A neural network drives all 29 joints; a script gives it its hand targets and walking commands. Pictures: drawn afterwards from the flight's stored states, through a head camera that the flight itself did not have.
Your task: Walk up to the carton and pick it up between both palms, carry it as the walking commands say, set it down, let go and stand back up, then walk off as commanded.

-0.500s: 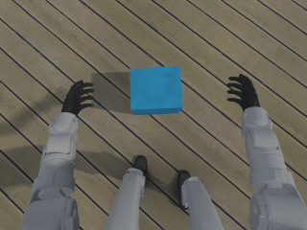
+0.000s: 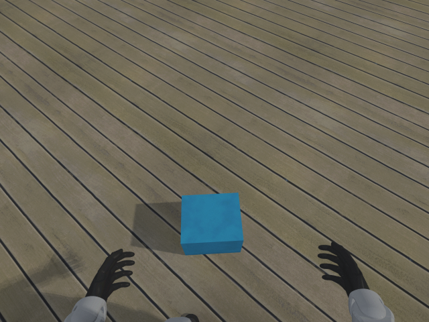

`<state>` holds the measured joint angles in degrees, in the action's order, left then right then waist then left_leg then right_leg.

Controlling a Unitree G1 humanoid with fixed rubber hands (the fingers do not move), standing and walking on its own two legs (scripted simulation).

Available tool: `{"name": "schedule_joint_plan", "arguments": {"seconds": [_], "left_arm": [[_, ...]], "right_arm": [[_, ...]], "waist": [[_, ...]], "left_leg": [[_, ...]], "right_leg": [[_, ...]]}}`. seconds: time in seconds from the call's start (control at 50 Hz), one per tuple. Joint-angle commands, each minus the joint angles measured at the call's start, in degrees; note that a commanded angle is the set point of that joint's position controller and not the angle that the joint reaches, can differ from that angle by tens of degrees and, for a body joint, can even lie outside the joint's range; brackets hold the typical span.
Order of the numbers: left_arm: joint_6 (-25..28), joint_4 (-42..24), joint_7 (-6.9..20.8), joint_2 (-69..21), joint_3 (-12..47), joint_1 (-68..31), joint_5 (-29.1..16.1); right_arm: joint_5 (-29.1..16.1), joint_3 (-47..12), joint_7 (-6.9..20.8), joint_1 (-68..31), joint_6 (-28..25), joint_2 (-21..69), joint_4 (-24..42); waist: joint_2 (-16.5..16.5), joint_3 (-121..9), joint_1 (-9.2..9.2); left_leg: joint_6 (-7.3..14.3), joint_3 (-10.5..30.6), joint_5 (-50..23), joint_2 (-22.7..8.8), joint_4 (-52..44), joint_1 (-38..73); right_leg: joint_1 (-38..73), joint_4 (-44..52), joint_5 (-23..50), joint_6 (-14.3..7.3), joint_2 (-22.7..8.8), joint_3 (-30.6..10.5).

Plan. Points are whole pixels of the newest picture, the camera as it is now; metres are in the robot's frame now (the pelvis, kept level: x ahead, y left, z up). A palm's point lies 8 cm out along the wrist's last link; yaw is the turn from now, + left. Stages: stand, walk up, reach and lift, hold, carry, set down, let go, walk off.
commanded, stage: let go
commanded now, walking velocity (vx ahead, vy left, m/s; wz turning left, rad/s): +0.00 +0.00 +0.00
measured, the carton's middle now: (211, 224) +0.52 +0.06 -0.68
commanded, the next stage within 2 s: stand in 0.44 s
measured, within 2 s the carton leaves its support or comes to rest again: neither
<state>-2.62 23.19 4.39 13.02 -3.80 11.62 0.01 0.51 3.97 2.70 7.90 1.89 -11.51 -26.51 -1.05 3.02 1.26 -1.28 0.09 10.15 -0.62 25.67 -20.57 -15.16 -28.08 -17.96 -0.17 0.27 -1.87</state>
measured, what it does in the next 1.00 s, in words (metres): stands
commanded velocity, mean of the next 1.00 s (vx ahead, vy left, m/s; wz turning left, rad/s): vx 0.00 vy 0.00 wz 0.00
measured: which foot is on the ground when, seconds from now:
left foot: down 0.00-1.00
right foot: down 0.00-1.00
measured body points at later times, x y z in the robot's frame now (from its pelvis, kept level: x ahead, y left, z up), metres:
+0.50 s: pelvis +0.02 +0.00 +0.00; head +0.02 +0.01 +0.45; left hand +0.19 +0.26 -0.08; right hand +0.19 -0.24 -0.08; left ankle +0.03 +0.13 -0.74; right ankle -0.04 -0.12 -0.74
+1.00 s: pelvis +0.03 +0.02 +0.00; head +0.04 +0.04 +0.45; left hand +0.17 +0.31 -0.11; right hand +0.16 -0.28 -0.09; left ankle +0.03 +0.13 -0.74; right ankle -0.04 -0.12 -0.74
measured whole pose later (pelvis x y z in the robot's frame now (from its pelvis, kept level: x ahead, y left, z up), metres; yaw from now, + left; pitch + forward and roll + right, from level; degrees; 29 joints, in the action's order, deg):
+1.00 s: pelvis +0.03 +0.02 +0.00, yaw -1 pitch +0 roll +0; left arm -1.1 42.9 -1.4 20.4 -1.5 11.5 2.2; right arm 2.0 1.9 -1.1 7.8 0.3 -18.6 -48.0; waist -2.5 1.0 -0.4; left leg 0.4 -1.3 15.6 0.0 28.6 -12.8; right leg -5.0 -25.1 -19.9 1.5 -0.6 -3.1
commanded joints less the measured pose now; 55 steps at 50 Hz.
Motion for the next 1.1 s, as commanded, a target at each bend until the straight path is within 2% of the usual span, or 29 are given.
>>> {"name": "schedule_joint_plan", "arguments": {"seconds": [0.0,0.06,0.14,0.3,0.42,0.44,0.48,0.52,0.62,0.72,0.9,1.08], "left_arm": [[0.2,-6.5,0.0,5.2,-0.8,0.1,-0.3],[-1.0,-6.3,0.1,6.1,-1.0,-0.1,0.0],[-2.7,-5.7,0.2,6.4,-1.4,0.2,0.5],[-4.3,-4.8,-0.2,6.2,-1.0,1.6,0.6],[-7.7,-5.5,-2.2,5.6,0.0,-0.5,0.5],[-4.3,1.7,-4.7,13.2,-1.8,-1.2,1.5],[-1.6,2.8,-5.3,11.9,-1.2,-0.7,2.6],[-0.2,4.0,-5.0,11.3,-1.1,-1.5,2.8],[1.2,7.9,-4.8,12.5,-1.0,-1.4,2.6],[1.5,11.2,-5.5,13.7,-0.6,-0.7,2.5],[2.1,15.7,-6.0,15.1,0.2,-0.2,2.2],[2.5,18.5,-6.1,15.7,0.7,-0.4,2.1]], "right_arm": [[-0.2,0.7,0.5,0.5,-0.3,-4.6,7.1],[-0.4,-0.1,1.0,1.6,0.8,-4.1,7.6],[-0.6,-0.4,1.3,1.8,2.1,-4.5,7.5],[0.5,0.2,1.2,3.2,3.7,-4.5,6.8],[-0.1,-0.3,0.1,2.8,2.5,-6.1,4.8],[2.0,1.5,-2.2,1.1,1.6,-12.7,-3.5],[2.4,0.9,-3.1,1.7,0.7,-12.5,-5.3],[2.2,0.6,-3.0,0.4,-0.1,-12.4,-7.1],[2.0,0.2,-2.9,-1.2,-1.5,-13.4,-10.5],[1.9,0.4,-3.6,-0.5,-1.8,-15.1,-13.5],[1.5,0.3,-4.0,-1.0,-2.2,-16.8,-17.7],[1.3,0.2,-4.0,-2.0,-2.5,-17.3,-20.7]], "waist": [[-1.7,-8.3,-0.73],[-2.2,-4.8,-0.74],[-1.4,-2.0,-0.44],[-0.3,-2.1,-0.71],[-0.4,-4.1,-1.19],[-3.6,-2.6,-1.05],[-2.9,-1.6,-1.70],[-0.7,-1.4,-1.70],[0.8,-5.8,-1.04],[1.8,-7.3,-1.35],[1.5,-6.7,-1.57],[0.9,-5.7,-1.58]], "left_leg": [[-0.1,-0.7,-11.3,3.7,-1.1,21.6],[-0.1,-0.9,-9.7,4.4,-1.1,23.7],[-0.1,-1.3,-9.0,5.0,-0.7,26.4],[0.6,-0.9,-13.6,4.6,-1.5,26.4],[-0.4,-0.3,-15.1,4.7,-0.4,25.6],[-0.6,-0.1,-9.6,-2.1,1.3,15.3],[0.1,0.8,-0.3,-1.8,0.2,11.4],[0.3,1.7,3.1,-2.0,-0.7,10.0],[1.2,1.9,-8.7,-2.9,0.9,11.5],[1.5,2.6,-14.1,-3.8,1.5,13.6],[1.9,3.6,-17.1,-4.6,0.9,15.6],[2.2,4.1,-15.8,-4.8,-0.5,16.1]], "right_leg": [[-4.4,8.6,11.5,0.8,0.7,0.3],[-5.5,10.0,9.9,0.3,-0.3,-0.3],[-6.3,10.7,8.6,0.0,-0.9,-0.5],[-0.8,8.4,17.1,1.0,1.2,0.7],[-1.2,7.0,19.7,0.9,1.6,1.6],[-1.1,6.6,10.7,3.1,-2.2,0.5],[-0.4,7.8,2.4,2.4,-2.4,-1.9],[-0.3,7.7,0.1,1.8,-2.6,-2.4],[3.7,5.2,11.7,2.0,-3.0,-2.2],[4.9,4.5,16.5,2.1,-3.3,-2.3],[5.5,5.0,18.6,1.8,-4.1,-2.5],[5.9,6.2,17.5,1.4,-4.7,-2.8]]}}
